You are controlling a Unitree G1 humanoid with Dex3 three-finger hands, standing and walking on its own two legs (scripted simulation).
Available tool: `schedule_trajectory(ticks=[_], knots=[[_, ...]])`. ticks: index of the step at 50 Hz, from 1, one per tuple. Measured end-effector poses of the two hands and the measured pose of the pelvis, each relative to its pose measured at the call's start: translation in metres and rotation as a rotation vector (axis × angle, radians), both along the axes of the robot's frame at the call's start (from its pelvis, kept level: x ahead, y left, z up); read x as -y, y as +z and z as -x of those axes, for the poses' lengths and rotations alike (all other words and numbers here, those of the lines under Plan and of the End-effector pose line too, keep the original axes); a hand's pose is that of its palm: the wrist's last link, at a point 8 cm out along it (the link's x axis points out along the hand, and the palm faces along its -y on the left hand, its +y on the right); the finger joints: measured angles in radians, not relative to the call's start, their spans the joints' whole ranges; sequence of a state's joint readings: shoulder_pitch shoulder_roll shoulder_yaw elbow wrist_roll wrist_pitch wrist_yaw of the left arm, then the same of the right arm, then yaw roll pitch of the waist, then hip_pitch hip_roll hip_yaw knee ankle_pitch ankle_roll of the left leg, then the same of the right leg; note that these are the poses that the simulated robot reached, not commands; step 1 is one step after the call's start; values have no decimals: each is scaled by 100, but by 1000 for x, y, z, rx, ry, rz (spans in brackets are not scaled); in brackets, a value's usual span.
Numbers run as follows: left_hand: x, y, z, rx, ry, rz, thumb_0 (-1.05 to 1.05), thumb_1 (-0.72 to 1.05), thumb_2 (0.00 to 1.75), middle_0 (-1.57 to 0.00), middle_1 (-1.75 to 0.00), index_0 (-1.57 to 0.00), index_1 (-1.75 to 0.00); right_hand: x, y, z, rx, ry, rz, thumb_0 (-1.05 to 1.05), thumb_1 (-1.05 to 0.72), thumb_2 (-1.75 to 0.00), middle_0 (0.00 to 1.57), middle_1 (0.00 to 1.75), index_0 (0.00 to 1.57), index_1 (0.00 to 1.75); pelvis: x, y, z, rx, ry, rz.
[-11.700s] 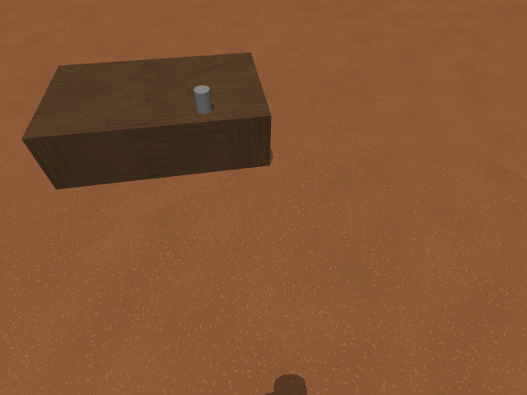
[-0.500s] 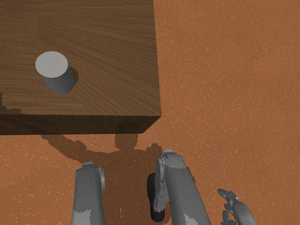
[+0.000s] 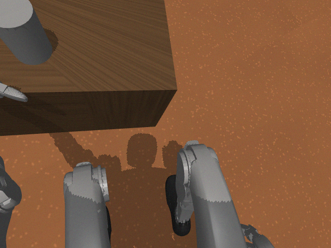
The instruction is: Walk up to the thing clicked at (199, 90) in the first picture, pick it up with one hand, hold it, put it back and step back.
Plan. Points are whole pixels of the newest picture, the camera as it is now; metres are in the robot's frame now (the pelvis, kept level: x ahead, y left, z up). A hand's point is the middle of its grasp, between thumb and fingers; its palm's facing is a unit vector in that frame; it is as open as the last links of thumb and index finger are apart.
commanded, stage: close in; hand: left
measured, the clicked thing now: (22, 32) +0.59 +0.21 +0.00
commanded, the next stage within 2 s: close in 0.86 s
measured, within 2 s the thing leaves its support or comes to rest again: leaves its support in 1.82 s
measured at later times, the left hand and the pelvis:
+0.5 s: hand (9, 56) +0.54 +0.24 +0.00, palm faces +0.14 -0.99 -0.02, open 17.7 cm; pelvis +0.01 +0.01 +0.01, yaw +1 degrees
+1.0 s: hand (14, 48) +0.55 +0.23 +0.00, palm faces +0.16 -0.99 -0.03, open 17.7 cm; pelvis +0.01 +0.00 +0.00, yaw +1 degrees
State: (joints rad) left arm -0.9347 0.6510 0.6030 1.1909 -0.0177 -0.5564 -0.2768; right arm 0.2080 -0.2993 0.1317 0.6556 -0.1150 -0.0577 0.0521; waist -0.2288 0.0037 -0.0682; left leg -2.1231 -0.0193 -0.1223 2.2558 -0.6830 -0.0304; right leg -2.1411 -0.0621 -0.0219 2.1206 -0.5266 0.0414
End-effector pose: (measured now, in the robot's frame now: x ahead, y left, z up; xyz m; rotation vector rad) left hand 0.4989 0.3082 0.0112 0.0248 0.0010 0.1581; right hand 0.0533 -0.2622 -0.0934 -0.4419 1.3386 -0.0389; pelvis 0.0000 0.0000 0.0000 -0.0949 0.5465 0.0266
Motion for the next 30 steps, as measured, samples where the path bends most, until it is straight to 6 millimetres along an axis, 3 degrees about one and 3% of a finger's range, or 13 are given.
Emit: schedule_trajectory(ticks=[9, 15, 22, 30], knots=[[9, 7, -7, -17, -34, 0, -2, -60, 0, -6, -6, -7, -6, 6, 8, -7, -7, -24, 26, 1, -93, -90, 20, 30, 20, 30, -4, 4, -7, -23, 12, 3], [15, -3, -8, -39, -31, 17, -1, -60, 0, -6, -6, -7, -5, 8, 11, -19, 3, -25, 34, 1, -93, -90, 20, 30, 20, 30, -7, 7, -9, -34, 13, 7], [18, -13, -8, -23, -14, 18, -2, -60, 0, -5, -6, -6, -5, 6, 6, -34, -10, 0, 26, 1, -93, -90, 20, 30, 20, 30, -7, 6, -13, -46, 19, 2], [24, -5, -13, -10, -15, 0, -2, -60, 0, -5, -5, -6, -5, 3, -2, -43, -4, 3, 8, 1, -93, -90, 20, 30, 20, 30, -5, 5, -16, -45, 23, -3]])
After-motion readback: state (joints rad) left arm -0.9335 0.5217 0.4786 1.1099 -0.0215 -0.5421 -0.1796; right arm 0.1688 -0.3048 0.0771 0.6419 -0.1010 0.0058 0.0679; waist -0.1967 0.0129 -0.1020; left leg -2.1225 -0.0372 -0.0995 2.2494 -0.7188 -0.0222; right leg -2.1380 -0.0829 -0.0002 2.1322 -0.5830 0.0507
